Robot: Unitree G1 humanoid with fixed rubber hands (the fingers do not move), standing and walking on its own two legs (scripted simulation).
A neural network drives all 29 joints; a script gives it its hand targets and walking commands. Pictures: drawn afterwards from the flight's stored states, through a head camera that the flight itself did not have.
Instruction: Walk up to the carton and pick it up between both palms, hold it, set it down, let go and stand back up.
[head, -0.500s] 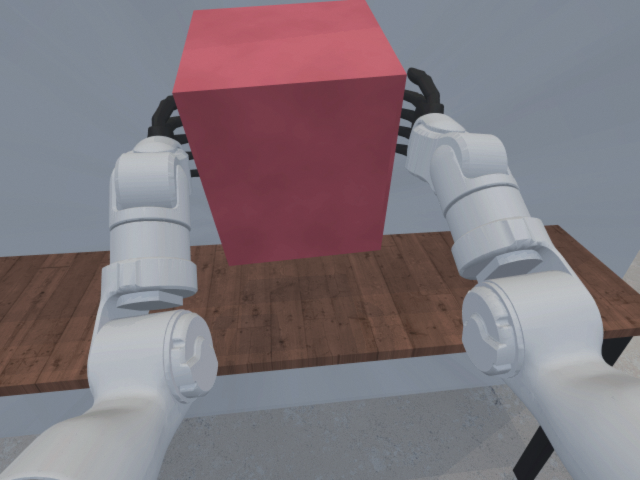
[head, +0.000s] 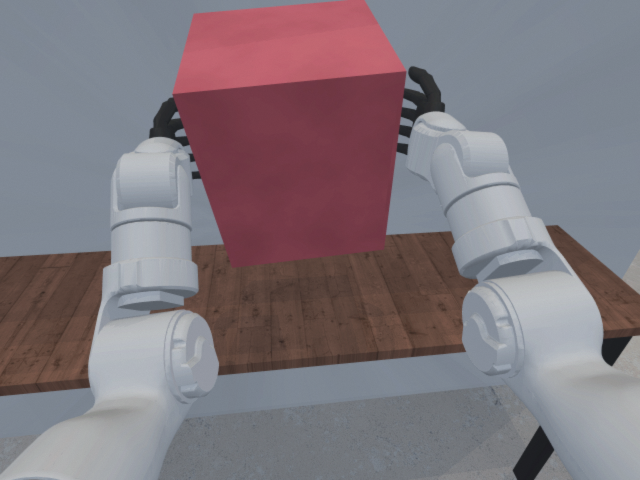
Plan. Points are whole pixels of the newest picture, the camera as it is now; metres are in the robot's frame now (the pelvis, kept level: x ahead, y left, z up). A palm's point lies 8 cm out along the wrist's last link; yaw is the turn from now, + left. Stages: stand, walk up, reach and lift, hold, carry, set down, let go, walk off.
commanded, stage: hold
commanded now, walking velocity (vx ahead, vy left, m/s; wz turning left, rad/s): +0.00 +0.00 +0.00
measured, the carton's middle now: (295, 139) +0.44 +0.03 +0.29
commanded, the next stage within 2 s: set down in 1.84 s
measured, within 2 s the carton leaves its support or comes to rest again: neither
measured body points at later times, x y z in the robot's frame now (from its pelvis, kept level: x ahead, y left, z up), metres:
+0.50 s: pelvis +0.00 +0.00 +0.00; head -0.10 +0.03 +0.44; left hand +0.38 +0.18 +0.30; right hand +0.38 -0.12 +0.33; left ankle +0.04 +0.13 -0.75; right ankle +0.04 -0.09 -0.75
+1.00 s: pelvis +0.00 +0.00 +0.00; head -0.10 +0.03 +0.44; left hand +0.38 +0.18 +0.30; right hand +0.38 -0.12 +0.33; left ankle +0.04 +0.13 -0.75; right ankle +0.04 -0.09 -0.75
